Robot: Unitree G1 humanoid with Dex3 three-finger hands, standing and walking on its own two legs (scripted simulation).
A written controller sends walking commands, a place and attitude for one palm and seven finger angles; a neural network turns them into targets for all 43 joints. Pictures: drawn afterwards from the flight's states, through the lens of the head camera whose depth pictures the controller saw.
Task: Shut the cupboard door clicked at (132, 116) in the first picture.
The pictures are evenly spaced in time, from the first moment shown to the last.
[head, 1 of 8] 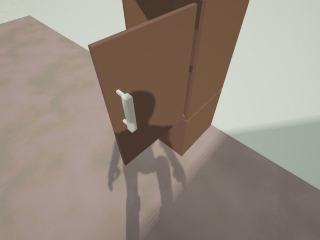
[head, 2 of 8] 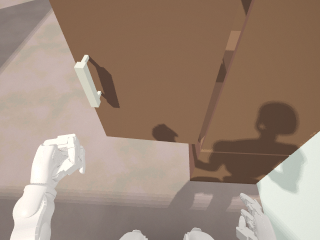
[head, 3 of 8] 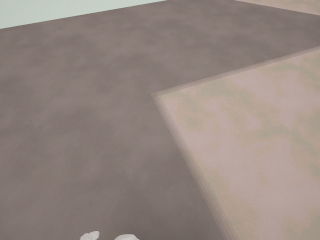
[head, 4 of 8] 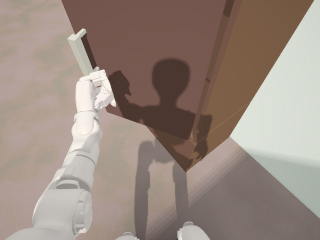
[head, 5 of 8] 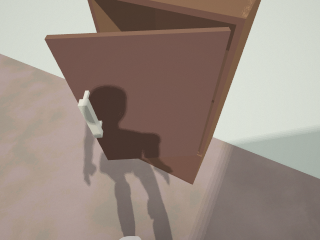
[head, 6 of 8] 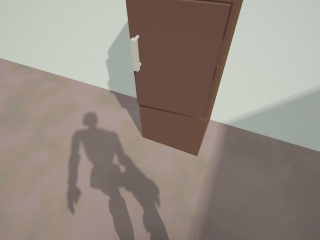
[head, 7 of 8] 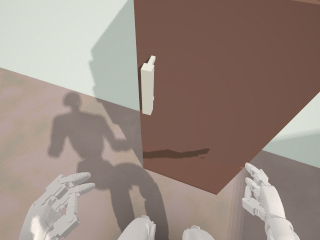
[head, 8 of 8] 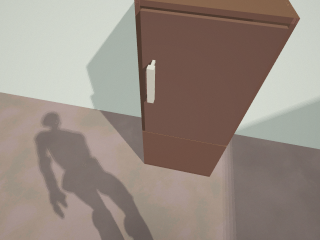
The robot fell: no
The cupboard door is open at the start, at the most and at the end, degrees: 87 87 0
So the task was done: yes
